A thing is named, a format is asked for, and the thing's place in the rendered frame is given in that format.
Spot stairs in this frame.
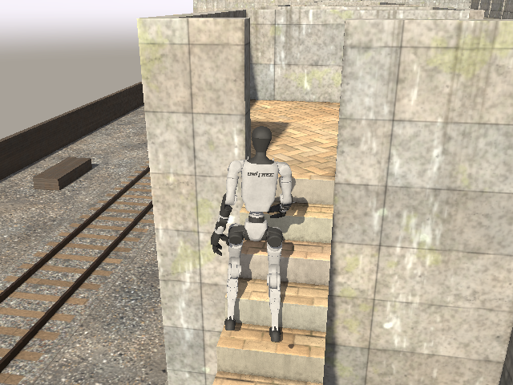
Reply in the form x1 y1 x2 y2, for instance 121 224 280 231
213 177 335 385

